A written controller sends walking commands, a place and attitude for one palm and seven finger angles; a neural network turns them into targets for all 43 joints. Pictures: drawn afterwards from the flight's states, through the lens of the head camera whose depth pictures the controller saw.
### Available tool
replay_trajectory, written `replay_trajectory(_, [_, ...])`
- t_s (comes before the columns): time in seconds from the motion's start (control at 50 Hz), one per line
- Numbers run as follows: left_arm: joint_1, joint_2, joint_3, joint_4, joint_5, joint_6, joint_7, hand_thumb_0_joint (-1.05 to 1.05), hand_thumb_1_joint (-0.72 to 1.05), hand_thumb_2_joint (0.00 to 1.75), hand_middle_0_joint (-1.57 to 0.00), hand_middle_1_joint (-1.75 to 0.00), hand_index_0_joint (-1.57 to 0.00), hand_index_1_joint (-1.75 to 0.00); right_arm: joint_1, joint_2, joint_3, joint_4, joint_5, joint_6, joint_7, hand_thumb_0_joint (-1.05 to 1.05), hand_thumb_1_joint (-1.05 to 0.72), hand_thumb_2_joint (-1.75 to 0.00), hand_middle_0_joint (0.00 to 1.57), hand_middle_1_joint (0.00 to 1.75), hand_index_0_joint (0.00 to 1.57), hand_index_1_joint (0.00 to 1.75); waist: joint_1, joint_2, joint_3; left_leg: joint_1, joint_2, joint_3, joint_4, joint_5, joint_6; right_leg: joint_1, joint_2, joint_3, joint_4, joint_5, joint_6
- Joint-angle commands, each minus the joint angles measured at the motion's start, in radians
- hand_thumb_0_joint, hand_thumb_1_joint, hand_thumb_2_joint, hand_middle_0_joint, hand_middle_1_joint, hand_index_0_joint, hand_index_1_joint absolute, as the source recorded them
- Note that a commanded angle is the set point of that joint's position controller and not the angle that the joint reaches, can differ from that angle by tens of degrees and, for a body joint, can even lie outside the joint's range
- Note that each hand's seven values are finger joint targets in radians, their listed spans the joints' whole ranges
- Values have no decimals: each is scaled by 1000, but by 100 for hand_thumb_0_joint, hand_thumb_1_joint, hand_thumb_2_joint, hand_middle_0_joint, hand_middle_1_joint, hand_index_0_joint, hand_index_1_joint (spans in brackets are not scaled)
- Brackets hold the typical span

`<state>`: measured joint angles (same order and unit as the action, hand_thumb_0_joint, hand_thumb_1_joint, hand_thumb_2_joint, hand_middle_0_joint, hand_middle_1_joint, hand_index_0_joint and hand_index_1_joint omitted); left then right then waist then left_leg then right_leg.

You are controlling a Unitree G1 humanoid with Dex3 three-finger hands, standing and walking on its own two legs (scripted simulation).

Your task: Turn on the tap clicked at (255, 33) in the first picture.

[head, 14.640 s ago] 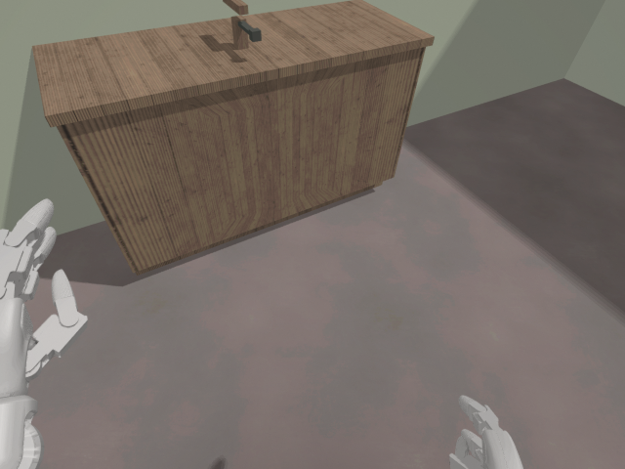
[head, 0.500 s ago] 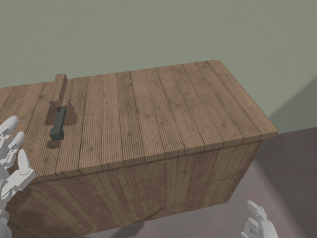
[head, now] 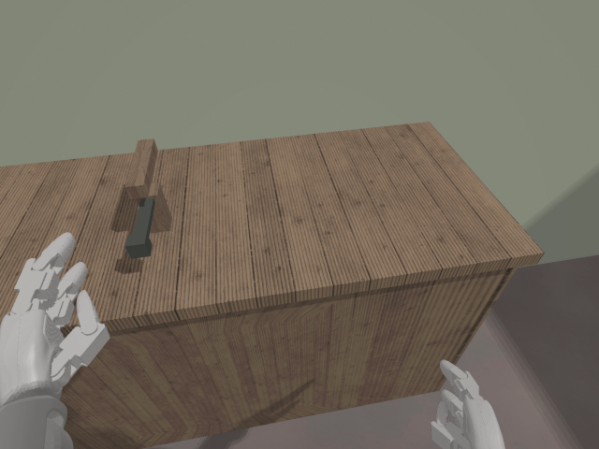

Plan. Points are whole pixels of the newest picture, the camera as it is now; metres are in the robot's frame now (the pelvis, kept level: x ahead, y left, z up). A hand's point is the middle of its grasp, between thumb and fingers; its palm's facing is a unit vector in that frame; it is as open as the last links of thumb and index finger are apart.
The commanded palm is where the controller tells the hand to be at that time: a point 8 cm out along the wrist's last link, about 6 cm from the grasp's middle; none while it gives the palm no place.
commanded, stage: turn the palm inward beside the body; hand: left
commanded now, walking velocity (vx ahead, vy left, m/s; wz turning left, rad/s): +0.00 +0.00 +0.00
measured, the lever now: (139, 245) +0.36 +0.30 +0.08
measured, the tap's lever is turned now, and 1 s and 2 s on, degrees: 0 0 0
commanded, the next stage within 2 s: reach beside the lever's end, fingers flat in 0.86 s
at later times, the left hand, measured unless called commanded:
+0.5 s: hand (114, 343) +0.18 +0.22 +0.14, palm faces +0.48 -0.87 -0.11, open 7.4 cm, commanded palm +0.12 +0.26 +0.15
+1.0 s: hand (128, 338) +0.18 +0.21 +0.14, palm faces +0.48 -0.87 -0.11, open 7.4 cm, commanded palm +0.14 +0.26 +0.14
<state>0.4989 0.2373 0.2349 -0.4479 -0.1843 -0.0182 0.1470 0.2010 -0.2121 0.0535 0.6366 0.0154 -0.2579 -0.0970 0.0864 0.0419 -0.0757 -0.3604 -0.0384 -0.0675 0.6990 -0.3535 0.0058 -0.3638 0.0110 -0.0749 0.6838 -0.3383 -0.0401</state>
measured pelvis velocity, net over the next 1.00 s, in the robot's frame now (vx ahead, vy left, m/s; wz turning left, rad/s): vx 0.01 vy -0.02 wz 0.01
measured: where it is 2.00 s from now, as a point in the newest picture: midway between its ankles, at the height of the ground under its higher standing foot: outside the picture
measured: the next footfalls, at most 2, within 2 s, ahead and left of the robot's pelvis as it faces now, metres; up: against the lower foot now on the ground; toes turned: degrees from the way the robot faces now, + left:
none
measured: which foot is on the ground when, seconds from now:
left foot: down 0.00-1.00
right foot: down 0.00-1.00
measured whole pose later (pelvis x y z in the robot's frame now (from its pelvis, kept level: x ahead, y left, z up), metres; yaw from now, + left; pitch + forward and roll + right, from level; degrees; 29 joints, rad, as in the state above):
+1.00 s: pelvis +0.01 -0.02 +0.00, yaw +1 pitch +1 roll +0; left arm 0.55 0.20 0.20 -0.49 -0.23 0.04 0.18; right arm 0.22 -0.24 0.04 0.64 0.02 -0.27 -0.10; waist 0.08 0.06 -0.08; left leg -0.35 -0.02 -0.09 0.69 -0.36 -0.02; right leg -0.35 0.03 -0.10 0.68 -0.35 -0.07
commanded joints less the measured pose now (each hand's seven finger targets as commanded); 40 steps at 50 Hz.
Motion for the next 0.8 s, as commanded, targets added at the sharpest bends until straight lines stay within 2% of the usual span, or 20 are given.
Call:
replay_trajectory(0.0, [-82,129,66,-240,12,-66,23,0,90,90,-20,-30,-20,-30,-128,-126,-45,-166,1,-59,-8,0,-90,-90,20,30,20,30,-12,12,-28,-4,27,-14,-138,75,17,15,-18,10,-130,24,16])
replay_trajectory(0.06, [-67,121,57,-266,18,-62,32,0,90,90,-20,-30,-20,-30,-127,-123,-44,-169,0,-61,-6,0,-90,-90,20,30,20,30,-9,31,-49,5,25,-15,-136,101,11,23,-18,9,-120,46,12])
replay_trajectory(0.08, [-49,117,57,-256,11,-60,34,0,90,90,-20,-30,-20,-30,-125,-124,-45,-170,-1,-62,-6,0,-90,-90,20,30,20,30,-10,-3,-40,-2,27,-15,-131,105,13,22,-18,6,-123,52,14])
replay_trajectory(0.14, [-26,123,70,-241,2,-47,35,0,90,90,-20,-30,-20,-30,-130,-128,-44,-164,2,-58,-8,0,-90,-90,20,30,20,30,-5,-2,-29,-15,24,-12,-127,105,15,25,-19,10,-130,51,16])
replay_trajectory(0.16, [-29,96,45,-253,-2,-46,34,0,90,90,-20,-30,-20,-30,-128,-125,-45,-170,1,-57,-7,0,-90,-90,20,30,20,30,-11,-20,-31,-12,24,-12,-126,111,15,27,-20,8,-130,58,16])
replay_trajectory(0.24, [-19,110,54,-266,0,-41,45,0,90,90,-20,-30,-20,-30,-127,-127,-45,-169,4,-58,-6,0,-90,-90,20,30,20,30,-6,20,-27,-18,22,-11,-124,99,14,24,-21,11,-129,45,14])
replay_trajectory(0.26, [-22,91,39,-271,-5,-41,48,0,90,90,-20,-30,-20,-30,-126,-124,-46,-173,2,-57,-6,0,-90,-90,20,30,20,30,-10,-8,-32,-14,21,-12,-123,101,16,25,-21,11,-130,50,15])
replay_trajectory(0.34, [-30,118,66,-281,-10,-39,59,0,90,90,-20,-30,-20,-30,-131,-127,-45,-168,5,-65,-8,0,-90,-90,20,30,20,30,-5,10,-32,-23,17,-8,-117,84,19,26,-23,20,-141,31,16])
replay_trajectory(0.38, [-32,86,41,-263,-22,-29,56,0,90,90,-20,-30,-20,-30,-133,-126,-46,-169,7,-66,-8,0,-90,-90,20,30,20,30,-13,-23,-23,-28,17,-6,-115,61,23,23,-24,23,-151,12,20])
replay_trajectory(0.44, [-31,105,60,-262,-28,-6,52,0,90,90,-20,-30,-20,-30,-137,-128,-42,-164,11,-69,-12,0,-90,-90,20,30,20,30,-5,6,-18,-30,13,-6,-118,57,24,36,-27,30,-163,5,19])
replay_trajectory(0.46, [-31,80,31,-266,-28,-1,49,0,90,90,-20,-30,-20,-30,-135,-123,-41,-166,10,-68,-13,0,-90,-90,20,30,20,30,-12,-9,-16,-25,12,-5,-119,55,26,33,-28,31,-164,6,20])
replay_trajectory(0.52, [-22,93,42,-273,-28,7,49,0,90,90,-20,-30,-20,-30,-128,-127,-44,-168,6,-70,-12,0,-90,-90,20,30,20,30,-9,-24,-32,-22,12,-2,-110,90,28,46,-28,33,-164,41,22])
replay_trajectory(0.54, [-19,113,66,-267,-23,6,54,0,90,90,-20,-30,-20,-30,-128,-128,-43,-165,8,-71,-12,0,-90,-90,20,30,20,30,-3,-20,-26,-22,12,-3,-111,98,27,46,-28,33,-163,48,21])
replay_trajectory(0.56, [-21,87,47,-276,-28,4,51,0,90,90,-20,-30,-20,-30,-126,-122,-43,-168,6,-69,-11,0,-90,-90,20,30,20,30,-4,-13,-40,-16,9,1,-109,107,27,53,-29,34,-160,61,22])
replay_trajectory(0.62, [-20,89,51,-263,-38,-4,46,0,90,90,-20,-30,-20,-30,-120,-128,-49,-165,5,-73,-9,0,-90,-90,20,30,20,30,-11,-56,-49,-17,11,9,-92,128,31,59,-32,42,-163,100,30])
replay_trajectory(0.64, [-17,108,71,-261,-32,-6,49,0,90,90,-20,-30,-20,-30,-121,-128,-47,-161,7,-73,-9,0,-90,-90,20,30,20,30,-5,-30,-43,-17,10,5,-94,134,29,57,-31,39,-160,104,26])
replay_trajectory(0.66, [-28,83,46,-269,-31,-9,47,0,90,90,-20,-30,-20,-30,-120,-123,-46,-163,7,-72,-7,0,-90,-90,20,30,20,30,-9,-7,-43,-12,9,9,-96,135,28,56,-33,39,-156,108,25])
replay_trajectory(0.7, [-20,87,51,-257,-39,-12,44,0,90,90,-20,-30,-20,-30,-115,-127,-48,-164,5,-74,-6,0,-90,-90,20,30,20,30,-9,-49,-46,-21,9,7,-90,139,30,61,-34,42,-158,124,29])
replay_trajectory(0.74, [-23,106,62,-256,-29,-11,43,0,90,90,-20,-30,-20,-30,-117,-128,-47,-162,9,-74,-8,0,-90,-90,20,30,20,30,-7,-21,-32,-17,9,9,-92,135,31,56,-34,45,-163,114,27])
replay_trajectory(0.78, [-26,88,47,-259,-33,-12,40,0,90,90,-20,-30,-20,-30,-116,-127,-47,-166,7,-74,-7,0,-90,-90,20,30,20,30,-9,-37,-41,-16,9,8,-93,134,31,60,-34,44,-161,116,28])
